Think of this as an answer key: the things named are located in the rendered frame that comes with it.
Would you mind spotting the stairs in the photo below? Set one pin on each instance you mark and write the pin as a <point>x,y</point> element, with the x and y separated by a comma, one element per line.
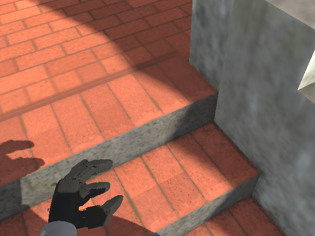
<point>179,175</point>

